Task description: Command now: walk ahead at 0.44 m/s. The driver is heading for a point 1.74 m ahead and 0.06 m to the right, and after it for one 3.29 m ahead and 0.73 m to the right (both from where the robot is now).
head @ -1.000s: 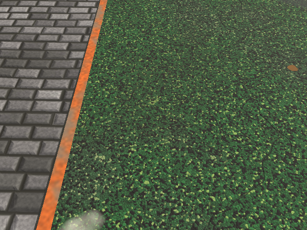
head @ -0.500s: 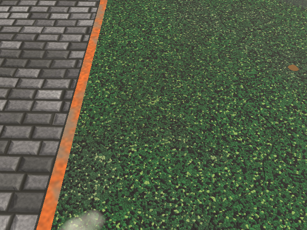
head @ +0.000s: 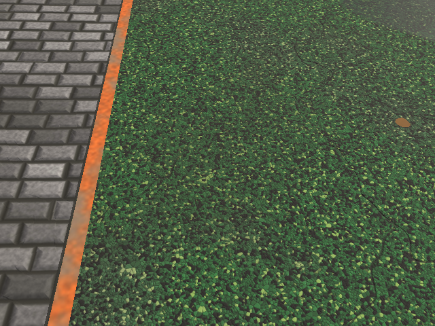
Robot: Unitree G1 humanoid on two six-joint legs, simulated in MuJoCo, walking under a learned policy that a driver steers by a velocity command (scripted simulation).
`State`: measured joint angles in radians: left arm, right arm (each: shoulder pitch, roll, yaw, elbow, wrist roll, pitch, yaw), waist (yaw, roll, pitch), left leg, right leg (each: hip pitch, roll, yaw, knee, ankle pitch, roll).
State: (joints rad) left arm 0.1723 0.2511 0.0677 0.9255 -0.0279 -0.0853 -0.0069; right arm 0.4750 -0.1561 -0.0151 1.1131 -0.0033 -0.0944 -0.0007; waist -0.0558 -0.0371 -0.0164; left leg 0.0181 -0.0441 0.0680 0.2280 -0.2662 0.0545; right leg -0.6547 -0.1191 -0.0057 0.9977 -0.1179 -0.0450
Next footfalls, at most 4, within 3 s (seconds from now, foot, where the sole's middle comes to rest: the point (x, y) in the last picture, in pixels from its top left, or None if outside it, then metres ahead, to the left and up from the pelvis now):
0.24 right None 0.34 -0.14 -0.78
0.80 left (177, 291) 0.64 0.10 -0.78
1.36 right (242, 209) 0.96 -0.14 -0.78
1.90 left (179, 150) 1.27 0.10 -0.78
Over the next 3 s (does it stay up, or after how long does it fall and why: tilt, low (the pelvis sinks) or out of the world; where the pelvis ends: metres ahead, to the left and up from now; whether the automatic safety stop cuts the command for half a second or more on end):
stays up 1.65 -0.03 -0.02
